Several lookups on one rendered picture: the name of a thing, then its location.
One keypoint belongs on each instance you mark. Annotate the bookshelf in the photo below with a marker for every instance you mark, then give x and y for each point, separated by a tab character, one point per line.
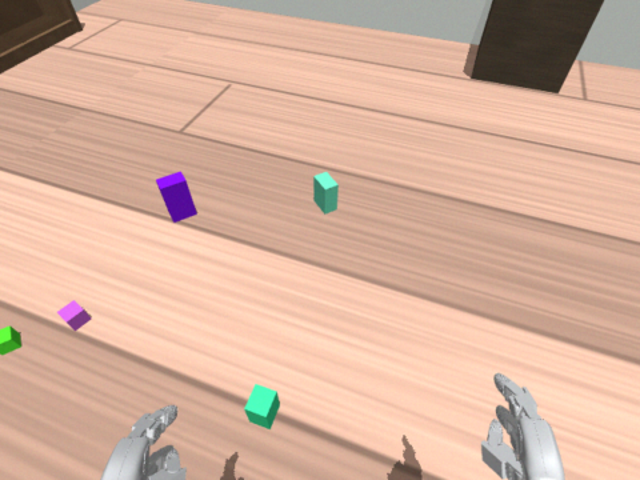
28	27

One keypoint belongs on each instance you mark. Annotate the right robot hand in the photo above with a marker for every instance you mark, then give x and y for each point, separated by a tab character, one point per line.
531	437

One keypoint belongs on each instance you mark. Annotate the left robot hand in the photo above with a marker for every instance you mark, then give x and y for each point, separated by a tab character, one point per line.
130	458

